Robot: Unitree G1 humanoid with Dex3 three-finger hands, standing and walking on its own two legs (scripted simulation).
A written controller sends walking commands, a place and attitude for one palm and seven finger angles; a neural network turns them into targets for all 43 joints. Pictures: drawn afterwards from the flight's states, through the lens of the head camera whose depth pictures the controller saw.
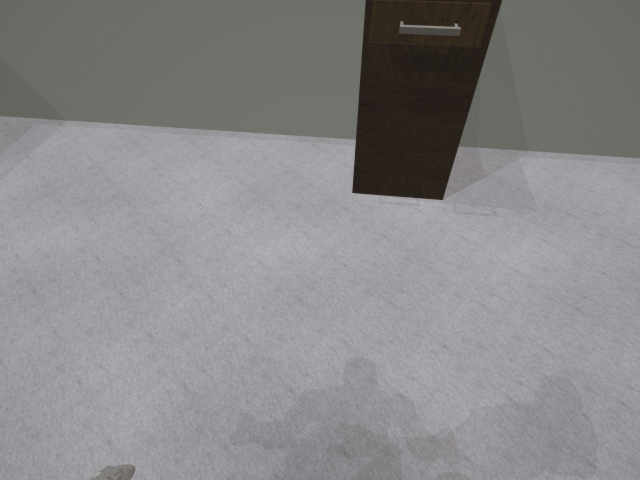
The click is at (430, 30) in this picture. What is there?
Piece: drawer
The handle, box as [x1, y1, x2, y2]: [399, 21, 460, 35]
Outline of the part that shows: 399,33 459,35 460,30 456,23 454,23 452,27 403,25 402,21 400,21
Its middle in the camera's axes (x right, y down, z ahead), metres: +0.36 -0.71 +1.30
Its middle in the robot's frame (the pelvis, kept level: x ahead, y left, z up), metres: +1.46 -0.30 +0.01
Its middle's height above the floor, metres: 0.78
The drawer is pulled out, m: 0.00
